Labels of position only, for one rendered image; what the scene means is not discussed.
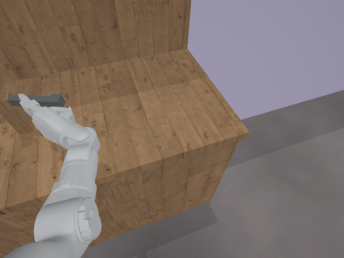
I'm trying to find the robot left forearm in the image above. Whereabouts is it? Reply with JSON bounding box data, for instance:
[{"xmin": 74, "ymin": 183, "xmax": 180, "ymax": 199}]
[{"xmin": 34, "ymin": 123, "xmax": 100, "ymax": 241}]

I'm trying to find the tap lever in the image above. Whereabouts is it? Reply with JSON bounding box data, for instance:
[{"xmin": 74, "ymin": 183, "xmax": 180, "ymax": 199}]
[{"xmin": 7, "ymin": 94, "xmax": 66, "ymax": 107}]

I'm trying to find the counter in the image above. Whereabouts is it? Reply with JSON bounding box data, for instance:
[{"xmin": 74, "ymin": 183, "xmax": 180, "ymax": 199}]
[{"xmin": 0, "ymin": 0, "xmax": 249, "ymax": 258}]

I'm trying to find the robot left hand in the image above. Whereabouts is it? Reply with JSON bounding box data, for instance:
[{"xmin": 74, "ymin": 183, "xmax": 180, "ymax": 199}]
[{"xmin": 18, "ymin": 94, "xmax": 75, "ymax": 145}]

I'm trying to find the left robot upper arm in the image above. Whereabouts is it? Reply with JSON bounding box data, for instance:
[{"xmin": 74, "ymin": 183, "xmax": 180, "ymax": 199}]
[{"xmin": 4, "ymin": 196, "xmax": 102, "ymax": 258}]

